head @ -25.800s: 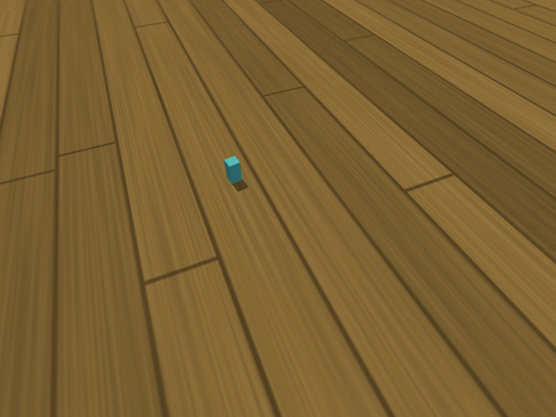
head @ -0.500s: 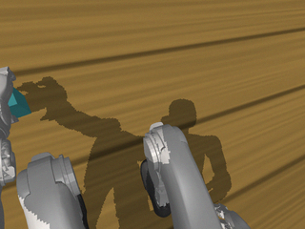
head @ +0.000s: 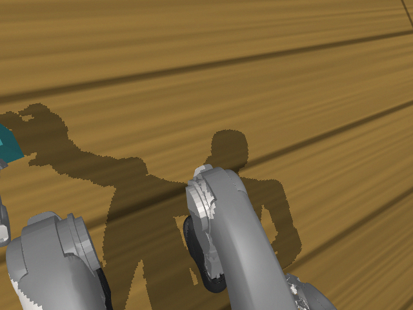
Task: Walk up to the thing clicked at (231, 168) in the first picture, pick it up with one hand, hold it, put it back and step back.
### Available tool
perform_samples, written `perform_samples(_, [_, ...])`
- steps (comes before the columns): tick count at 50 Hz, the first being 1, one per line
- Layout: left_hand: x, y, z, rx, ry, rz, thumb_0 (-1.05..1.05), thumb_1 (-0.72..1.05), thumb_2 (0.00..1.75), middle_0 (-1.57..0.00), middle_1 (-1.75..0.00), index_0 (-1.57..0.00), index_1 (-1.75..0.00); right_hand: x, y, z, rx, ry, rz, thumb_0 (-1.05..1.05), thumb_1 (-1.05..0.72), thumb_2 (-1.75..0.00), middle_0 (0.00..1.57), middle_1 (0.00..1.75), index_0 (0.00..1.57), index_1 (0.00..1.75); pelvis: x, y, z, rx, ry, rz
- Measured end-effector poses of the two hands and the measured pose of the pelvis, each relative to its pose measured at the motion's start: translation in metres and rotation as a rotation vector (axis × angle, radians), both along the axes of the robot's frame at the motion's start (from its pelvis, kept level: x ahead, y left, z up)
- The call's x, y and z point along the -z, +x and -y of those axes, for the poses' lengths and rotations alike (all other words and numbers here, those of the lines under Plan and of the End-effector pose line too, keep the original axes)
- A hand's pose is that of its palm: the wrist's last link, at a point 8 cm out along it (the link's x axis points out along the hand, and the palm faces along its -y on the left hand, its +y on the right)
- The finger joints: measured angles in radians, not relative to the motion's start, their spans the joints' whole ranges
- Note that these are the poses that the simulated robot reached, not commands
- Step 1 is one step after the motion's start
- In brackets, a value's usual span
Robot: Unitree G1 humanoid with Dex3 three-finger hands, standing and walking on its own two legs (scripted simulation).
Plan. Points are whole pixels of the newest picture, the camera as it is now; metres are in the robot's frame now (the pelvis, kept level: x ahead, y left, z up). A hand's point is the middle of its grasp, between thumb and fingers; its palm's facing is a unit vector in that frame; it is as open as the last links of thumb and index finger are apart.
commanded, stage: rest palm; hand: left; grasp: from above
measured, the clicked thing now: out of the picture +0.47 +0.29 -0.24
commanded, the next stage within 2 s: close in 0.16 s
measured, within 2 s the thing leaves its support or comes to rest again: leaves its support in 1.70 s
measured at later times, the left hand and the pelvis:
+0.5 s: hand out of the picture +0.46 +0.29 -0.20, palm faces -0.41 -0.17 -0.90, open 12.1 cm; pelvis -0.01 +0.00 +0.00, yaw -1 degrees
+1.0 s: hand out of the picture +0.46 +0.29 -0.20, palm faces -0.41 -0.15 -0.90, open 11.9 cm; pelvis +0.00 +0.00 +0.00, yaw -1 degrees
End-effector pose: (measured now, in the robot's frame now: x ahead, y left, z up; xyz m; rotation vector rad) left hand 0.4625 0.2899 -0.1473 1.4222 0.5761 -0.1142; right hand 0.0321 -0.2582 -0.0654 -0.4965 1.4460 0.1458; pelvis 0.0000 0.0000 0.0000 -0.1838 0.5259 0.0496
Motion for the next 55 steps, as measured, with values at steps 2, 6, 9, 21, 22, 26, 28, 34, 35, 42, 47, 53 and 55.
perform_samples(2, [0.0,-0.001,-0.001,0.002,0.002,0.0,0.0,-0.18,0.75,-0.38,-0.68,-0.38,-0.7,-0.001,-0.001,0.0,-0.001,-0.001,-0.001,0.0,-0.89,-0.9,0.2,0.3,0.2,0.29,0.0,0.0,-0.001,0.001,-0.002,0.001])
perform_samples(6, [0.0,-0.001,-0.002,0.007,-0.003,-0.001,0.0,-0.17,0.74,-0.39,-0.67,-0.39,-0.68,-0.003,-0.002,-0.001,-0.006,-0.003,-0.006,0.0,-0.89,-0.9,0.2,0.3,0.2,0.29,-0.001,-0.001,-0.001,0.001,-0.005,0.004])
perform_samples(9, [0.0,-0.001,-0.003,0.01,-0.004,-0.003,0.0,-0.17,0.73,-0.4,-0.66,-0.39,-0.68,-0.005,-0.004,-0.001,-0.012,-0.006,-0.007,0.0,-0.89,-0.9,0.2,0.3,0.2,0.29,0.0,-0.002,-0.002,0.0,-0.007,0.009])
perform_samples(21, [0.0,0.0,-0.004,0.016,-0.007,0.003,0.0,-0.2,0.69,-0.45,-0.63,-0.44,-0.64,-0.009,-0.015,-0.006,-0.026,-0.009,-0.012,0.0,-0.89,-0.9,0.2,0.3,0.2,0.29,0.0,-0.006,-0.003,0.007,-0.017,0.027])
perform_samples(22, [0.0,0.0,-0.004,0.017,-0.007,0.004,0.0,-0.21,0.68,-0.46,-0.62,-0.45,-0.63,-0.01,-0.015,-0.006,-0.028,-0.009,-0.013,0.0,-0.89,-0.9,0.2,0.3,0.2,0.29,0.0,-0.006,-0.003,0.007,-0.017,0.028])
perform_samples(26, [0.0,0.0,-0.004,0.017,-0.008,0.006,0.0,-0.23,0.67,-0.48,-0.61,-0.47,-0.62,-0.011,-0.016,-0.007,-0.031,-0.011,-0.013,0.0,-0.89,-0.9,0.2,0.3,0.2,0.29,0.0,-0.006,-0.003,0.008,-0.018,0.029])
perform_samples(28, [0.0,0.0,-0.004,0.017,-0.007,0.006,0.0,-0.24,0.67,-0.5,-0.6,-0.48,-0.61,-0.011,-0.016,-0.008,-0.031,-0.014,-0.01,0.0,-0.89,-0.9,0.2,0.3,0.2,0.29,0.0,-0.006,-0.004,0.009,-0.019,0.029])
perform_samples(34, [0.0,0.001,-0.003,0.019,0.0,0.005,0.0,-0.26,0.66,-0.53,-0.58,-0.51,-0.59,-0.012,-0.014,-0.008,-0.039,-0.013,-0.002,0.0,-0.89,-0.9,0.2,0.3,0.2,0.29,0.0,-0.006,-0.004,0.007,-0.021,0.028])
perform_samples(35, [0.0,0.001,-0.003,0.019,0.001,0.004,0.0,-0.26,0.66,-0.53,-0.58,-0.52,-0.59,-0.013,-0.013,-0.008,-0.04,-0.012,0.0,0.0,-0.89,-0.9,0.2,0.3,0.2,0.29,0.0,-0.007,-0.004,0.007,-0.021,0.028])
perform_samples(42, [0.0,0.002,-0.003,0.019,0.006,0.004,0.0,-0.28,0.68,-0.56,-0.57,-0.54,-0.59,-0.013,-0.013,-0.007,-0.04,-0.006,0.002,0.0,-0.9,-0.9,0.2,0.3,0.2,0.29,-0.001,-0.007,-0.004,0.008,-0.02,0.027])
perform_samples(47, [0.0,0.003,-0.002,0.019,0.01,-0.001,0.0,-0.27,0.71,-0.56,-0.58,-0.55,-0.6,-0.013,-0.013,-0.006,-0.033,-0.003,-0.004,0.0,-0.9,-0.9,0.2,0.3,0.2,0.29,-0.002,-0.006,-0.003,0.008,-0.018,0.019])
perform_samples(53, [-0.001,0.004,-0.002,0.02,0.011,-0.001,0.0,-0.26,0.72,-0.57,-0.59,-0.55,-0.61,-0.013,-0.012,-0.005,-0.033,0.001,-0.01,0.0,-0.9,-0.9,0.2,0.3,0.2,0.29,-0.003,-0.005,-0.002,0.007,-0.015,0.016])
perform_samples(55, [-0.001,0.003,-0.002,0.019,0.011,0.0,0.0,-0.26,0.72,-0.57,-0.6,-0.55,-0.62,-0.013,-0.012,-0.004,-0.032,-0.001,-0.008,0.0,-0.9,-0.9,0.2,0.3,0.2,0.29,-0.003,-0.005,-0.002,0.007,-0.015,0.017])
